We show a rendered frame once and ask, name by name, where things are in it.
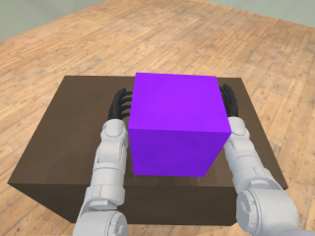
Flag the carton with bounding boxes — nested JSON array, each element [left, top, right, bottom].
[[128, 72, 232, 177]]

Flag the pedestal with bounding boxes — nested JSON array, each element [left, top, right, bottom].
[[7, 75, 288, 226]]

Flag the left robot hand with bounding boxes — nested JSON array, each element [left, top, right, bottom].
[[107, 88, 133, 121]]

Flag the right robot forearm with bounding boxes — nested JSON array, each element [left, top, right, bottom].
[[223, 116, 299, 226]]

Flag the left robot forearm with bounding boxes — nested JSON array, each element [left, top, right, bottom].
[[72, 119, 128, 236]]

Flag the right robot upper arm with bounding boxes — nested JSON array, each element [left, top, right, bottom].
[[236, 188, 315, 236]]

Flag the right robot hand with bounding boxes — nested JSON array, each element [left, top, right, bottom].
[[219, 84, 239, 117]]

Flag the left robot upper arm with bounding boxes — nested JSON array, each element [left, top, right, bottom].
[[73, 210, 128, 236]]

